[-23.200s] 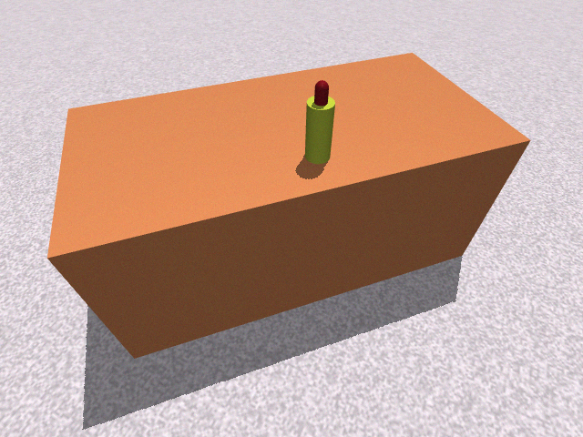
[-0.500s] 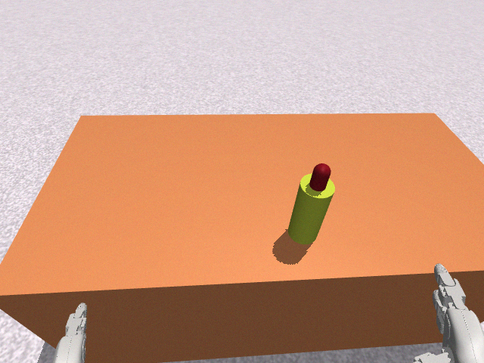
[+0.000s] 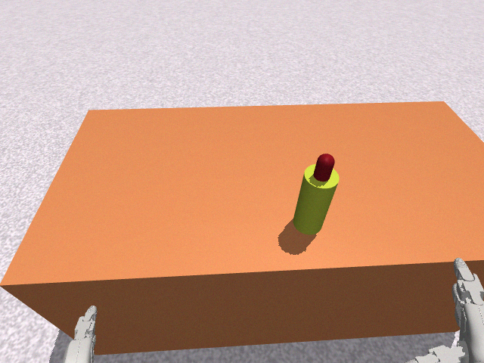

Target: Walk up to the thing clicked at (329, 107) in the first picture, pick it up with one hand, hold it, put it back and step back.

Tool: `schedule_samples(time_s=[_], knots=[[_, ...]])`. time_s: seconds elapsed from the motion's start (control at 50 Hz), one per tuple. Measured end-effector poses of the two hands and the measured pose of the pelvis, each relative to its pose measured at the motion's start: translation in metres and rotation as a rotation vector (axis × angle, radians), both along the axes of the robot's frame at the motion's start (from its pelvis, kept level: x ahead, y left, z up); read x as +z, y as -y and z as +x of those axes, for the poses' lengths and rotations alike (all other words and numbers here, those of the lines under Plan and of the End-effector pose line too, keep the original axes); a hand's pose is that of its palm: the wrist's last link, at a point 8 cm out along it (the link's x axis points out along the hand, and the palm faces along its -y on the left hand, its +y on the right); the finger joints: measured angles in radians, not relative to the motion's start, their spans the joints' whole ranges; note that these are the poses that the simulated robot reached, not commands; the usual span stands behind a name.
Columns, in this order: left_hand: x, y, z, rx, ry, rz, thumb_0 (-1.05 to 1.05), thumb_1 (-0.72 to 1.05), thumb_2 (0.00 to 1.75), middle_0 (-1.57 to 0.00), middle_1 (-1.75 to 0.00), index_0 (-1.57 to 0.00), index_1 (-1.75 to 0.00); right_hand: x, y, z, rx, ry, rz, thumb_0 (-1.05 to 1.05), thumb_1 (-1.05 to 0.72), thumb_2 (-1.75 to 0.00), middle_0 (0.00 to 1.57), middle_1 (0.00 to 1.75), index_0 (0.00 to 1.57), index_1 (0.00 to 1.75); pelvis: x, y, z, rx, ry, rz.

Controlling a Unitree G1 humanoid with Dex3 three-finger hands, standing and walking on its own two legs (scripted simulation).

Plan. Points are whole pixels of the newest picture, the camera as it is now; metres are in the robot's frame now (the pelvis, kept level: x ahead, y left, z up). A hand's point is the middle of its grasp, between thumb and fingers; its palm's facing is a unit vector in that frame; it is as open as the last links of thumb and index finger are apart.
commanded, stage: home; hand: right
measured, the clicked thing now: (316, 193) +0.49 -0.18 -0.04
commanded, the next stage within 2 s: none
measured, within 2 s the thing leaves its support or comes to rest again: neither
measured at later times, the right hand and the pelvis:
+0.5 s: hand (351, 334) +0.20 -0.18 -0.08, palm faces +0.07 +0.98 -0.19, open 17.4 cm; pelvis +0.01 -0.01 +0.00, yaw +1 degrees
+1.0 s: hand out of the picture +0.13 -0.25 -0.13, palm faces -0.06 +0.92 -0.38, open 17.4 cm; pelvis +0.02 -0.01 +0.00, yaw +1 degrees
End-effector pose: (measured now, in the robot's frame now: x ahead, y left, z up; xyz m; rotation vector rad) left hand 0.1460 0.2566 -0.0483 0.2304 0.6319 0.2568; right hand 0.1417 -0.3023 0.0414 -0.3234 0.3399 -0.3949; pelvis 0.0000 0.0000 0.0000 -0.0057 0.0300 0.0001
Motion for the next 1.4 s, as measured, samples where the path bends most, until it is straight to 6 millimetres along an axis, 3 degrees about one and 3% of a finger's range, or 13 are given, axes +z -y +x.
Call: schedule_samples(time_s=[0.08,0.14,0.2,0.36,0.5,0.6,0.78,0.9,1.08,1.4], knots=[[-0.009,0.026,0.006,-0.044,-0.018,-0.052,-0.01,-0.28,0.29,-0.10,-0.14,-0.10,-0.13,-0.015,-0.006,0.000,0.015,-0.042,0.036,-0.01,0.52,-0.06,0.06,0.06,0.06,0.06,0.000,0.003,0.001,0.003,-0.003,0.003],[-0.017,0.050,0.012,-0.084,-0.033,-0.105,-0.01,-0.10,0.40,-0.11,-0.16,-0.12,-0.16,-0.036,-0.020,0.001,0.046,-0.112,0.088,-0.01,0.52,-0.06,0.06,0.06,0.05,0.06,0.000,0.006,0.000,0.003,-0.012,0.005],[-0.020,0.061,0.015,-0.093,-0.032,-0.132,0.00,0.10,0.50,-0.13,-0.19,-0.14,-0.19,-0.059,-0.037,-0.001,0.081,-0.198,0.150,-0.01,0.51,-0.07,0.06,0.06,0.05,0.06,0.000,0.009,0.000,0.002,-0.020,0.005],[-0.012,0.037,0.009,-0.035,-0.053,-0.051,0.00,0.56,0.72,-0.17,-0.25,-0.18,-0.24,-0.105,-0.071,0.007,0.140,-0.349,0.270,-0.01,0.53,-0.06,0.06,0.06,0.06,0.06,-0.001,0.012,0.003,0.008,-0.029,0.005],[-0.010,0.039,0.011,-0.042,-0.068,-0.049,0.01,0.79,0.84,-0.19,-0.28,-0.19,-0.28,-0.097,-0.073,0.034,0.180,-0.291,0.246,-0.01,0.53,-0.05,0.06,0.05,0.06,0.05,0.000,0.009,0.008,0.013,-0.027,0.013],[-0.023,0.041,0.012,-0.047,-0.101,-0.079,0.01,0.86,0.87,-0.19,-0.29,-0.20,-0.29,-0.088,-0.066,0.032,0.155,-0.287,0.209,-0.01,0.54,-0.05,0.06,0.05,0.05,0.05,0.000,0.012,0.012,0.019,-0.023,0.019],[-0.048,0.030,0.000,-0.085,-0.240,-0.047,0.01,0.90,0.89,-0.20,-0.30,-0.20,-0.30,-0.107,-0.064,0.017,0.167,-0.412,0.164,-0.01,0.53,-0.05,0.06,0.05,0.05,0.05,-0.003,0.010,0.012,0.014,-0.029,0.010],[-0.057,0.001,-0.018,-0.084,-0.357,-0.012,0.01,0.90,0.90,-0.20,-0.30,-0.21,-0.30,-0.126,-0.032,-0.005,0.172,-0.586,0.101,-0.01,0.53,-0.05,0.06,0.05,0.06,0.05,-0.002,0.009,0.017,0.013,0.007,0.005],[-0.052,-0.030,-0.053,-0.014,-0.476,0.024,0.01,0.90,0.90,-0.20,-0.30,-0.20,-0.30,-0.131,-0.001,-0.038,0.092,-0.729,0.089,-0.01,0.53,-0.05,0.06,0.05,0.05,0.05,0.008,0.010,0.017,0.011,0.046,0.003],[-0.051,-0.018,-0.089,0.003,-0.589,-0.011,0.01,0.90,0.90,-0.20,-0.30,-0.20,-0.30,-0.131,0.006,-0.073,0.051,-0.849,0.129,-0.01,0.51,-0.06,0.06,0.06,0.06,0.06,0.024,0.016,0.002,0.016,0.091,0.003]])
